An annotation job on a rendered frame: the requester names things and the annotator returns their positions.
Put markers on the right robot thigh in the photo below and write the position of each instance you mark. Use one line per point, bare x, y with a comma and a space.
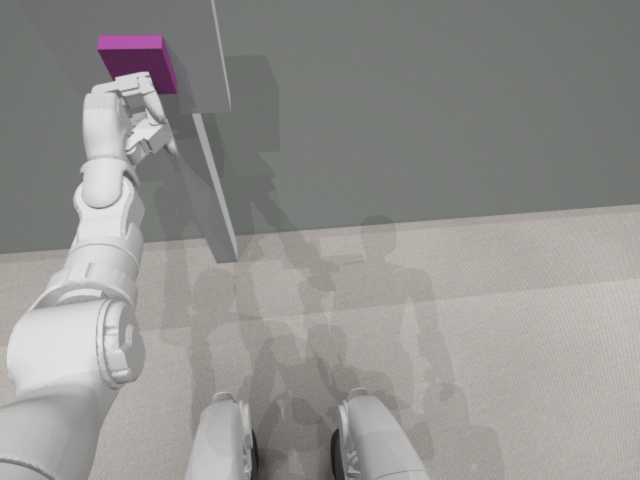
384, 451

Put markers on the button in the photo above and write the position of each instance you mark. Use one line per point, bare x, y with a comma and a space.
128, 54

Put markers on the left robot thigh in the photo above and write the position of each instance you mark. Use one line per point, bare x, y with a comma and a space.
224, 434

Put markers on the robot thigh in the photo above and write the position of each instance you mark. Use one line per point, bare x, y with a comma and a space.
224, 434
384, 451

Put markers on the left robot hand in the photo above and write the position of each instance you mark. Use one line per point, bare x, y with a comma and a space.
109, 133

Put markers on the robot left upper arm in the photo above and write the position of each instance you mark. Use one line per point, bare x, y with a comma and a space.
68, 364

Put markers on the panel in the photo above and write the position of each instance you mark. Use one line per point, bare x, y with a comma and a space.
71, 28

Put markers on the robot left forearm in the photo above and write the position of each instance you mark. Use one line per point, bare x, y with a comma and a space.
104, 259

